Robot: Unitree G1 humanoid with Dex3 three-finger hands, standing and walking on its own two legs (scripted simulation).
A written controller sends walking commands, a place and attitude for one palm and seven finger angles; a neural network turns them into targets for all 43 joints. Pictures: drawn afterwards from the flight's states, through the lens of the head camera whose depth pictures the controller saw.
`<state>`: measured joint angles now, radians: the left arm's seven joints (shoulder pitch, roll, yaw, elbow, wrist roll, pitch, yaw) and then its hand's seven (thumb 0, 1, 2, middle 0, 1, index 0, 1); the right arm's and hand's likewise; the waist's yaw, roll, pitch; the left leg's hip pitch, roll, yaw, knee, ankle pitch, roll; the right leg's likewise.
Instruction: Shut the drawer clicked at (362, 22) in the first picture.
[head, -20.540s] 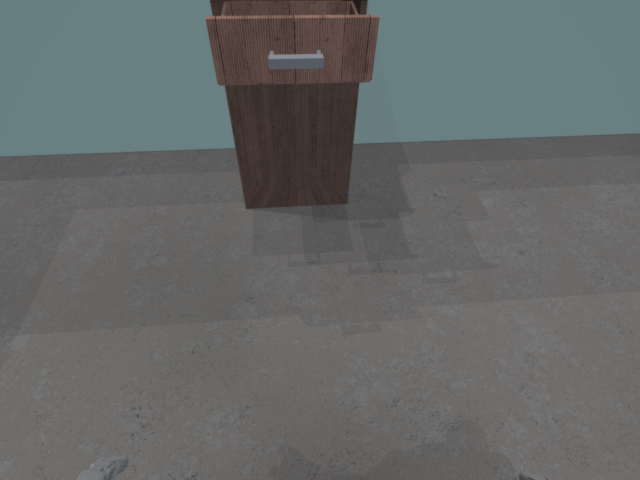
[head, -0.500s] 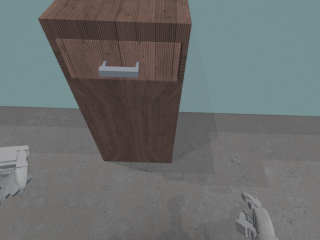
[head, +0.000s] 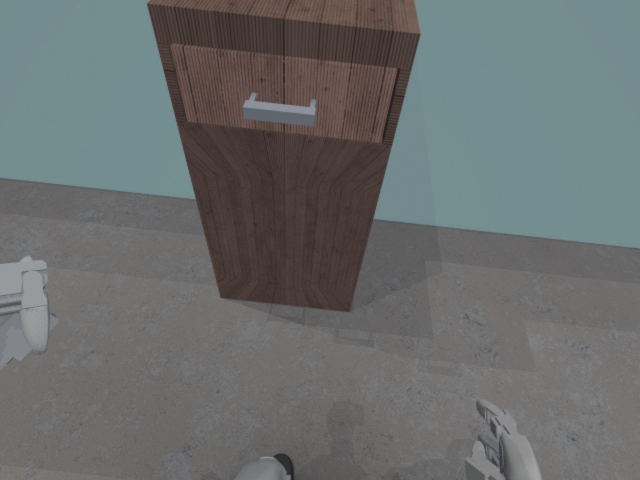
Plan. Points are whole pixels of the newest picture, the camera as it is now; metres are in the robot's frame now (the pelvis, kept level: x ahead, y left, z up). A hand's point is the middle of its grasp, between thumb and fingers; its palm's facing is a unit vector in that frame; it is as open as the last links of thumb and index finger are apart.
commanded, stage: step back with the hand held close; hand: left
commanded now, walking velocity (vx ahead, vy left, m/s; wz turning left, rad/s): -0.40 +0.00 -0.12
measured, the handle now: (281, 107) +0.74 +0.11 +0.06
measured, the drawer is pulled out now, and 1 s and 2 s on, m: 0.00 0.00 0.00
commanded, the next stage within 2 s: stop stepping back and stand still in 0.12 s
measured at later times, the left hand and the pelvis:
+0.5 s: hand out of the picture +0.10 +0.21 +0.17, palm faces +0.18 -0.85 -0.49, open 3.2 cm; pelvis -0.12 +0.00 +0.01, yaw -6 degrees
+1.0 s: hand out of the picture +0.03 +0.23 +0.18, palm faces +0.28 -0.80 -0.53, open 3.2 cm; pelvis -0.17 +0.01 +0.00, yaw -6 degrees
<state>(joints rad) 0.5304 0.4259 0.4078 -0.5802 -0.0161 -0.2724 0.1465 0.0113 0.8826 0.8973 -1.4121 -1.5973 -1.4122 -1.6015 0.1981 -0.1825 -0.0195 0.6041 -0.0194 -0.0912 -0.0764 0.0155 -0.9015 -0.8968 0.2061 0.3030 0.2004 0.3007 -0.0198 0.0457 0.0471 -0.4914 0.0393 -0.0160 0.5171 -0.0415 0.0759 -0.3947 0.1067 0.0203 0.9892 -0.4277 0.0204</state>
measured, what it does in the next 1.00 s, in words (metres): walks backwards: right foot, then left foot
